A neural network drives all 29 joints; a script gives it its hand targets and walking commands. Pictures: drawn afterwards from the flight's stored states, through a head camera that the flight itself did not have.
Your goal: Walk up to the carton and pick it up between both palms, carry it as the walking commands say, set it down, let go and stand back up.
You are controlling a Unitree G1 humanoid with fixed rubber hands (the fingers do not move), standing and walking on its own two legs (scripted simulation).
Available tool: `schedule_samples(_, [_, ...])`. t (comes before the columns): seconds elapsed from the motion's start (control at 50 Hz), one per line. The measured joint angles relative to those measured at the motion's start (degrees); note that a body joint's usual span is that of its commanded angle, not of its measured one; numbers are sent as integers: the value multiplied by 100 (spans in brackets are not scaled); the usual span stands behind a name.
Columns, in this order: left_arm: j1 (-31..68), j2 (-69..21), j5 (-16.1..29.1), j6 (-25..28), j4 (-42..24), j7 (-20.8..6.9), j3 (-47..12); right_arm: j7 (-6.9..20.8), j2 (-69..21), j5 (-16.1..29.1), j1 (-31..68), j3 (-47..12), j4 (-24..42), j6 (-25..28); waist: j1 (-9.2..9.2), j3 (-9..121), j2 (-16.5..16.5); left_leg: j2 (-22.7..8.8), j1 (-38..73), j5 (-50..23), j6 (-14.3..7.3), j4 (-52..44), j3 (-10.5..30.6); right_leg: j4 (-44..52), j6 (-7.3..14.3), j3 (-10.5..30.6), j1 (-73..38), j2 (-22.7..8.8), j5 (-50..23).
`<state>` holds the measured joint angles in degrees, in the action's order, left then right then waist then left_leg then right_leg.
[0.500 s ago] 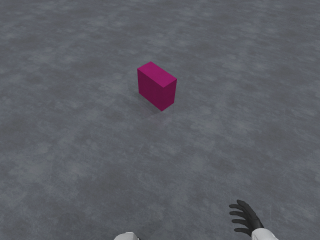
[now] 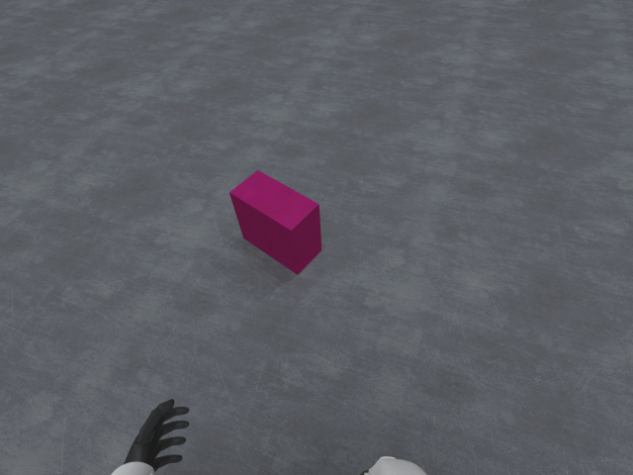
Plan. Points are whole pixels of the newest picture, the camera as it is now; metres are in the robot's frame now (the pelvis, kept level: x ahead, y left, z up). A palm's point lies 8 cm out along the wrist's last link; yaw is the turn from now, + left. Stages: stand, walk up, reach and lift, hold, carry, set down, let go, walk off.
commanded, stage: walk up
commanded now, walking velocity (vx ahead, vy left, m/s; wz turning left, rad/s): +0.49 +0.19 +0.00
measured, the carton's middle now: (277, 222) +1.04 +0.09 -0.63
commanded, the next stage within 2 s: none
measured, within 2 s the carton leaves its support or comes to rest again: neither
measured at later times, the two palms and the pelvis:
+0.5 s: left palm out of the picture +0.12 +0.31 -0.13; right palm (389, 284) +0.41 -0.15 -0.11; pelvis +0.23 +0.08 +0.00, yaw -1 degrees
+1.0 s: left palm (163, 228) +0.59 +0.27 -0.10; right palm (415, 319) +0.36 -0.18 -0.14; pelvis +0.44 +0.04 +0.00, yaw +1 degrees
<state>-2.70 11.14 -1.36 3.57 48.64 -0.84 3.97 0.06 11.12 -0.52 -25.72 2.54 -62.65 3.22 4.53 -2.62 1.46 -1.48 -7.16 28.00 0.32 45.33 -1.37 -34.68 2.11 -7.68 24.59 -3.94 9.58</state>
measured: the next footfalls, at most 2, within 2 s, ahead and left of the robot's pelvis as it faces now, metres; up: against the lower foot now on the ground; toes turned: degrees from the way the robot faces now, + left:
left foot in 0.48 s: +0.35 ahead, +0.20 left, +0.00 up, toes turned +7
right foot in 0.94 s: +0.58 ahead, -0.03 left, +0.00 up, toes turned -3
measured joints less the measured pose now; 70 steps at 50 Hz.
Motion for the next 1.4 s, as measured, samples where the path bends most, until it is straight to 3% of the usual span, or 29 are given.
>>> schedule_samples(0.06, [-594, 77, 5, -20, 355, 82, 44, 57, 168, -59, 401, 94, 196, -21, -146, 35, 50, -2, -1030, -687, -6, 1735, 76, 307, 12, 23, -441, 2, 246])
schedule_samples(0.14, [-1412, 112, 25, 36, 729, 98, 49, 184, 328, -151, 900, 148, 417, -129, -440, 72, 87, -278, -1953, -1510, 86, 1974, 41, 927, -32, 62, -1069, 11, 235])
schedule_samples(0.22, [-2129, 36, 8, 99, 963, 109, 29, 307, 386, -194, 1367, 128, 564, -277, -655, 83, 80, -460, -2515, -2010, 189, 1372, -17, 1335, -122, 93, -1563, -43, 313])
schedule_samples(0.32, [-2617, -98, -13, 112, 1097, 120, 12, 431, 304, -167, 1942, 42, 786, -321, -905, 11, 58, -518, -2586, -2480, 256, -174, -211, 1727, -313, 87, -2110, -124, 458])
schedule_samples(0.44, [-2725, -69, -7, 53, 1167, 142, 59, 426, 123, -143, 2511, -19, 1035, -206, -1140, -11, -88, -331, -1945, -2147, 158, -1473, -460, 1692, -668, 109, -2531, -295, 951])
schedule_samples(0.48, [-2729, -36, -1, 15, 1190, 122, 24, 312, 105, -180, 2563, -8, 1070, -23, -1107, 30, -134, -308, -1589, -1991, 57, -1699, -565, 676, -581, 163, -2215, -400, 1513])
schedule_samples(0.52, [-2378, 33, -27, -48, 1141, 101, 4, 192, 64, -170, 2424, 10, 1011, 69, -981, -65, -274, -196, -1614, -1759, -94, -1282, -602, -1248, -384, 510, -1467, -400, 1927])
schedule_samples(0.56, [-1934, 106, -52, -24, 975, 68, 0, 137, 88, -136, 2062, 28, 866, 59, -848, -82, -307, -118, -1358, -1622, -173, -1400, -585, -2618, -259, 580, -735, -339, 1618])
schedule_samples(0.6, [-1525, 188, -44, 0, 826, 46, 20, 101, 95, -143, 1657, 27, 695, 80, -679, -47, -345, -73, -1011, -1656, -154, -1742, -583, -3114, -233, 529, -133, -335, 1169])
schedule_samples(0.68, [-882, 330, -61, -198, 671, -26, 93, 53, 85, -136, 868, -4, 425, 224, -356, -22, -394, -102, -357, -1605, -144, -2274, -570, -2899, -344, 456, 641, -294, 549])
schedule_samples(0.76, [-413, 320, -56, -370, 541, -128, 106, 4, 40, -120, 266, 1, 222, 233, -170, -67, -365, -174, 161, -1474, -61, -2593, -577, -1923, -438, 382, 917, -269, -15])
schedule_samples(0.92, [48, -43, 13, -211, 237, -91, -21, -64, -140, -33, -88, 19, -70, 37, 83, -126, -212, -196, 754, -773, 229, -2400, -525, 362, -400, 132, -53, -62, -221])
schedule_samples(0.96, [24, -89, -1, -73, 280, -10, -41, -81, -125, 13, -39, 18, -101, -3, 30, -114, -101, -312, 471, -371, 252, -1523, -456, 448, -150, 31, -255, 31, -369])
schedule_samples(1.0, [-145, -122, 67, -56, 358, 64, -58, -91, -56, 7, 195, 103, -57, -106, -38, -121, 7, -218, -258, 50, 194, 150, -143, 192, 11, -6, -231, 24, -10])
schedule_samples(1.04, [-424, -103, 80, -91, 502, 135, -60, -61, 60, -50, 433, 147, 23, -198, -142, -112, 59, -117, -848, -67, 195, 1254, -64, 334, -2, 7, -421, -38, 103])
schedule_samples(1.1, [-883, -37, 46, -117, 734, 157, -29, 16, 181, -99, 755, 166, 166, -314, -347, -68, 99, -181, -1422, -518, 192, 1617, -98, 733, -50, 35, -732, -89, 12])
schedule_samples(1.2, [-1584, 1, -27, -85, 1007, 158, 12, 108, 248, -138, 1167, 169, 350, -466, -613, 20, 86, -313, -1852, -1102, 248, 1017, -72, 1147, -112, 73, -1094, -155, -26])
schedule_samples(1.32, [-1993, -26, -102, -110, 1195, 170, -25, 139, 185, -114, 1550, 96, 583, -481, -873, 70, -37, -307, -1674, -1379, 318, -543, -179, 1396, -289, 79, -1356, -240, 12])
schedule_samples(1.4, [-2107, -121, 38, -197, 1292, 168, -110, -15, 93, -39, 1756, 30, 682, -247, -876, 34, -8, -258, -845, -2219, 170, -2018, -230, 1039, -473, 104, -1405, -120, 290])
